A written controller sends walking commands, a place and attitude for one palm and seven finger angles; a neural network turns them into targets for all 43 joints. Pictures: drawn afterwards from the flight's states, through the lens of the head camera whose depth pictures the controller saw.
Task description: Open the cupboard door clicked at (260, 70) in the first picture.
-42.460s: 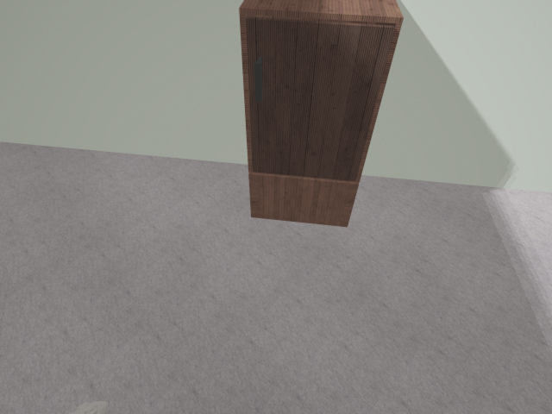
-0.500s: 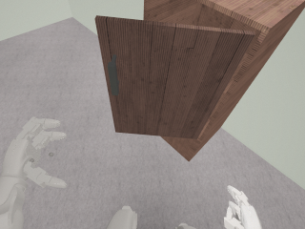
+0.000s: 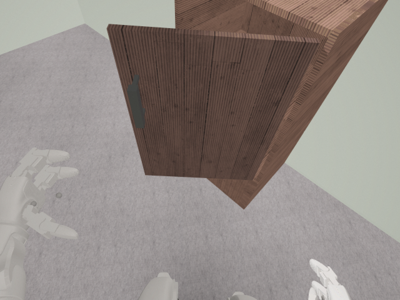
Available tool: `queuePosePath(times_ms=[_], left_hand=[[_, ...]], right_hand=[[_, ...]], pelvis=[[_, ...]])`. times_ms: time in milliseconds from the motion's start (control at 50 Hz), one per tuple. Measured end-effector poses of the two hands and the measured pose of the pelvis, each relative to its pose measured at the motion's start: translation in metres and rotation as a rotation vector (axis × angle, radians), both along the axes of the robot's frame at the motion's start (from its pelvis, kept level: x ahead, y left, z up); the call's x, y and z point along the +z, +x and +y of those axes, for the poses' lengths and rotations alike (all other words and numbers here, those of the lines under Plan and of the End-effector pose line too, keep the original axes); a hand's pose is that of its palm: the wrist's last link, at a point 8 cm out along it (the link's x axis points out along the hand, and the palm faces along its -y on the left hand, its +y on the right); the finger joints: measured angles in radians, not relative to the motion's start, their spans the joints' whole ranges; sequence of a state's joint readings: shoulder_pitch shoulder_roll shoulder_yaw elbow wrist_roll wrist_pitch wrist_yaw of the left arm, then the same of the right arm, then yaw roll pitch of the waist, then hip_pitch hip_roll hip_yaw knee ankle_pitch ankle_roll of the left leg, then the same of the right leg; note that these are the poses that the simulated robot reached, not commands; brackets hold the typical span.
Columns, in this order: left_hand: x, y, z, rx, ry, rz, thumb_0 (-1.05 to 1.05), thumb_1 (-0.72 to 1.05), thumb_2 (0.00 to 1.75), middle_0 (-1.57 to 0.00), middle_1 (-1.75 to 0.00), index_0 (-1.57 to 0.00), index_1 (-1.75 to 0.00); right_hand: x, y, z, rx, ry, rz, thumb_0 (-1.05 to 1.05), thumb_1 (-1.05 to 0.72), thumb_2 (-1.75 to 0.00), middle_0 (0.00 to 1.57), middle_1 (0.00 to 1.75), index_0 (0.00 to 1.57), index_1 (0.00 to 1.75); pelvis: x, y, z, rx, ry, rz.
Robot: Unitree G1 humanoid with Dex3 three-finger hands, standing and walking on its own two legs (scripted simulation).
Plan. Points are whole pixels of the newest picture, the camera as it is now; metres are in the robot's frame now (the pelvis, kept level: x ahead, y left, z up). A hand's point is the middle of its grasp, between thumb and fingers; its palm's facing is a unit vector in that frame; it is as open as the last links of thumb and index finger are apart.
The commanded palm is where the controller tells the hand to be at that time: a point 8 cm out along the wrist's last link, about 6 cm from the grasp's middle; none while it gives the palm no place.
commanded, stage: raise the hand with hooked fingers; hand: left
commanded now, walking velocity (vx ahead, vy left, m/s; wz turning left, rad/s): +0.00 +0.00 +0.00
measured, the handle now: (138, 102) +0.55 +0.18 +0.04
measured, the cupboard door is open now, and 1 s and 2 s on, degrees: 42 42 42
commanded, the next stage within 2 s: move the hooked fingers beside the handle in 0.18 s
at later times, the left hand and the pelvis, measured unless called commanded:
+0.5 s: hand (74, 182) +0.31 +0.25 +0.05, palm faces +0.04 -1.00 -0.03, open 14.0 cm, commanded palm +0.30 +0.30 +0.05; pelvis +0.00 -0.02 -0.01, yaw +1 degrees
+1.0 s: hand (94, 150) +0.39 +0.24 +0.05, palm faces +0.02 -1.00 -0.03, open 14.0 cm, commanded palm +0.37 +0.29 +0.05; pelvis +0.01 -0.01 -0.01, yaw -1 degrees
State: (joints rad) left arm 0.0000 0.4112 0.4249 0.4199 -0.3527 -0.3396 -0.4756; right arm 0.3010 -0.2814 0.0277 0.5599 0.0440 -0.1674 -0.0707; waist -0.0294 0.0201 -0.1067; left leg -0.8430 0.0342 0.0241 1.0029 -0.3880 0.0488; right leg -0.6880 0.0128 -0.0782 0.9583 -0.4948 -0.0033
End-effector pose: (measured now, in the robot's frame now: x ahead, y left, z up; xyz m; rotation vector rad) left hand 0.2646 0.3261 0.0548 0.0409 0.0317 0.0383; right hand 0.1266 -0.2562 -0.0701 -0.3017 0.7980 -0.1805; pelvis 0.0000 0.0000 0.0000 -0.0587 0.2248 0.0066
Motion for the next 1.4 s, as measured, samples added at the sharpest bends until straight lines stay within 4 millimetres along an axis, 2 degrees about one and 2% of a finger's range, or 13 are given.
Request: queuePosePath(times_ms=[340, 460, 640, 860, 1120, 1400], left_hand=[[-0.001, 0.0, -0.013, 0.003, -0.003, 0.003, -0.01, -0.5, 0.3, -0.3, -1.2, -0.3, -1.2], [-0.003, 0.018, -0.016, 0.008, -0.009, -0.011, -0.01, -0.5, 0.3, -0.3, -1.2, -0.3, -1.2], [0.001, 0.055, -0.024, -0.02, -0.01, -0.005, -0.01, -0.5, 0.3, -0.3, -1.2, -0.3, -1.2], [-0.005, 0.08, -0.025, -0.005, -0.01, -0.002, -0.01, -0.5, 0.3, -0.3, -1.2, -0.3, -1.2], [-0.006, 0.123, -0.033, -0.011, -0.019, -0.006, -0.01, -0.5, 0.3, -0.3, -1.2, -0.3, -1.2], [-0.008, 0.153, -0.029, -0.002, -0.026, -0.016, -0.01, -0.5, 0.3, -0.3, -1.2, -0.3, -1.2]], right_hand=[[-0.005, 0.017, -0.005, 0.018, 0.025, -0.026, 0.01, -0.9, -0.9, 0.21, 0.3, 0.21, 0.3], [-0.011, 0.016, -0.011, 0.02, 0.008, -0.004, 0.01, -0.9, -0.9, 0.21, 0.3, 0.21, 0.3], [-0.016, -0.003, -0.018, -0.032, 0.012, 0.053, 0.01, -0.9, -0.9, 0.21, 0.3, 0.21, 0.3], [-0.024, -0.031, -0.024, -0.082, 0.004, 0.164, 0.01, -0.9, -0.9, 0.21, 0.3, 0.21, 0.3], [-0.032, -0.049, -0.02, -0.116, 0.007, 0.243, 0.01, -0.9, -0.9, 0.2, 0.3, 0.21, 0.3], [-0.041, -0.077, -0.021, -0.157, -0.001, 0.352, 0.0, -0.9, -0.9, 0.21, 0.3, 0.21, 0.3]], pelvis=[[-0.002, 0.002, -0.014, 0.005, 0.008, 0.005], [-0.006, 0.001, -0.016, 0.01, 0.007, 0.011], [-0.006, 0.003, -0.017, -0.004, 0.012, 0.027], [-0.007, 0.007, -0.015, -0.012, 0.012, 0.048], [-0.011, 0.006, -0.011, -0.022, 0.009, 0.075], [-0.018, 0.004, -0.008, -0.029, 0.0, 0.107]])
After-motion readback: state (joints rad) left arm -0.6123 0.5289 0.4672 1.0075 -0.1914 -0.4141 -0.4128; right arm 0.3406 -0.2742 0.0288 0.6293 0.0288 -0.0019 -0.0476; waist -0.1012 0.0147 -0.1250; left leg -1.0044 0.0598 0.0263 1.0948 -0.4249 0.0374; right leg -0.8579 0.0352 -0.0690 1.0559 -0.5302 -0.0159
